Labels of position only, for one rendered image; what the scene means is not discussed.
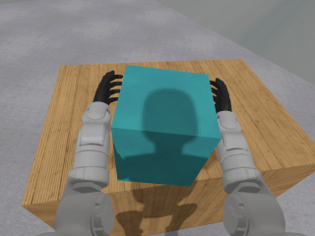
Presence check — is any left robot upper arm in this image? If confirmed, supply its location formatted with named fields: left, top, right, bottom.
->
left=36, top=192, right=114, bottom=236

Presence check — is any right robot upper arm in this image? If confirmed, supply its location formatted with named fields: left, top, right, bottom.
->
left=222, top=192, right=307, bottom=236

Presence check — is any robot left hand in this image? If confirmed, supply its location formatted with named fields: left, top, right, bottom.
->
left=93, top=70, right=123, bottom=105

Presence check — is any carton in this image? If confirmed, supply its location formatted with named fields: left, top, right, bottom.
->
left=111, top=65, right=221, bottom=187

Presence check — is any right robot forearm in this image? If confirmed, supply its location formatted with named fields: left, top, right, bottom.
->
left=216, top=110, right=285, bottom=226

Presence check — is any pedestal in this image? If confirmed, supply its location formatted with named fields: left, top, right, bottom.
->
left=21, top=59, right=315, bottom=236

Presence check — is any left robot forearm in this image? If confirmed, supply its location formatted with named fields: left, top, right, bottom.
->
left=54, top=101, right=111, bottom=230

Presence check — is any robot right hand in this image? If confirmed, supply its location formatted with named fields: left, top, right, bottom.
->
left=210, top=78, right=232, bottom=113

